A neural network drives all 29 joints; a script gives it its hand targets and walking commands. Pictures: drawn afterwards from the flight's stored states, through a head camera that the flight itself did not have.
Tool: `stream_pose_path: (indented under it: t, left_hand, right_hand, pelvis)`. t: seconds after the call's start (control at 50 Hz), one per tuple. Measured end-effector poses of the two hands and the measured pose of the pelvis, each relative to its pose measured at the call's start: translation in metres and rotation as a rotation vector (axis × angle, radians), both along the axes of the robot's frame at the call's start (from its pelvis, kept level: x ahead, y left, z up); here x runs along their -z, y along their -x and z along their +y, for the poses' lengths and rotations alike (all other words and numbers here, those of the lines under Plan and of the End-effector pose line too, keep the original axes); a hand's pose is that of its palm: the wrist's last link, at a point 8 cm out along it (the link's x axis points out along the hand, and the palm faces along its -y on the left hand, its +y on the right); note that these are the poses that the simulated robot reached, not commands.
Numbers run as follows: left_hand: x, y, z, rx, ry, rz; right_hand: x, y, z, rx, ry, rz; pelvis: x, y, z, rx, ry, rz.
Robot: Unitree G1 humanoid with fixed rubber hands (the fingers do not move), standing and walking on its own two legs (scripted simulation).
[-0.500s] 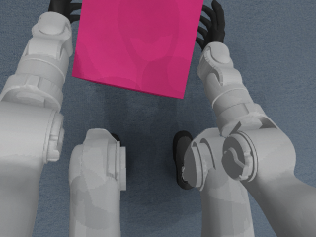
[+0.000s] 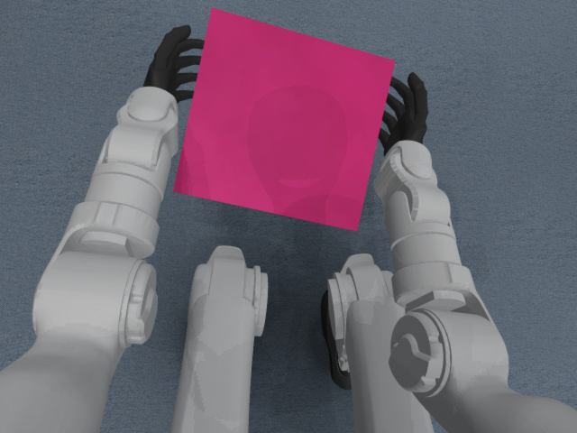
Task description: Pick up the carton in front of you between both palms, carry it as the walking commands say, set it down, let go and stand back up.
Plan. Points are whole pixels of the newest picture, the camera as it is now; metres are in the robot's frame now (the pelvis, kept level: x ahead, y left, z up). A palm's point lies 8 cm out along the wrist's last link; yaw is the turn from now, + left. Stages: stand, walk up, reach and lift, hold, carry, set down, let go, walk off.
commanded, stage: reach and lift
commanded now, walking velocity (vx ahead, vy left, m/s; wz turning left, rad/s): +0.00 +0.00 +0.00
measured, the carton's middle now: (277, 143) +0.49 +0.05 -0.18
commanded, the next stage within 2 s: none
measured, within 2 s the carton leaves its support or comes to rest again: neither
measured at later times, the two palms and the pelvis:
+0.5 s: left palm (119, 51) +0.47 +0.19 +0.06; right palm (502, 106) +0.47 -0.11 +0.07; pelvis +0.03 -0.01 +0.13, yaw +3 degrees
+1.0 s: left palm out of the picture +0.43 +0.18 +0.23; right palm out of the picture +0.44 -0.12 +0.24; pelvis +0.08 -0.01 +0.27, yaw +5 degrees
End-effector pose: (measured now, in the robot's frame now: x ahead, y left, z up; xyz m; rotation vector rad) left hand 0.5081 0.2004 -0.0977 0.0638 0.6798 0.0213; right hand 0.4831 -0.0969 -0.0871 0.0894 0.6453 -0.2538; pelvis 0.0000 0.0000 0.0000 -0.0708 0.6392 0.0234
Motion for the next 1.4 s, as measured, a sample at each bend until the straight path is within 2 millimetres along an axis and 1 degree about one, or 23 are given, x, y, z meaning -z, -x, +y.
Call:
stream_pose_path:
  t: [0.1, 0.18, 0.26, 0.36, 0.54, 0.86, 1.08, 1.26, 1.4]
  left_hand:
    - [-0.048, 0.009, 0.002, -0.029, -0.005, 0.023]
    - [-0.078, 0.013, 0.000, -0.045, -0.008, 0.024]
    - [-0.101, 0.019, -0.002, -0.059, -0.007, 0.019]
    - [-0.124, 0.027, -0.005, -0.077, 0.000, 0.007]
    - [-0.173, 0.042, -0.008, -0.111, 0.025, -0.004]
    - [-0.282, 0.070, -0.016, -0.158, 0.037, 0.012]
    - [-0.349, 0.090, -0.022, -0.189, 0.034, 0.008]
    - [-0.404, 0.104, -0.028, -0.215, 0.030, 0.006]
    - [-0.446, 0.115, -0.034, -0.229, 0.020, -0.003]
  right_hand:
    - [-0.042, 0.006, 0.001, -0.019, 0.003, 0.023]
    - [-0.071, 0.007, -0.001, -0.033, 0.010, 0.026]
    - [-0.095, 0.008, -0.003, -0.045, 0.014, 0.020]
    - [-0.121, 0.011, -0.006, -0.053, 0.015, 0.007]
    - [-0.172, 0.019, -0.010, -0.065, 0.003, -0.007]
    - [-0.283, 0.036, -0.018, -0.096, 0.004, 0.010]
    - [-0.351, 0.047, -0.023, -0.127, 0.014, 0.007]
    - [-0.404, 0.053, -0.028, -0.161, 0.026, 0.007]
    - [-0.446, 0.058, -0.033, -0.190, 0.039, -0.003]
  pelvis:
    - [-0.029, -0.001, -0.002, -0.020, 0.001, 0.026]
    - [-0.051, -0.003, -0.004, -0.026, -0.004, 0.047]
    - [-0.072, -0.008, -0.006, -0.027, -0.011, 0.062]
    - [-0.095, -0.014, -0.008, -0.028, -0.020, 0.069]
    - [-0.138, -0.029, -0.010, -0.036, -0.029, 0.032]
    - [-0.233, -0.064, -0.009, -0.052, -0.049, -0.116]
    - [-0.294, -0.089, -0.008, -0.060, -0.066, -0.243]
    - [-0.336, -0.106, -0.008, -0.066, -0.083, -0.380]
    - [-0.358, -0.115, -0.009, -0.066, -0.095, -0.504]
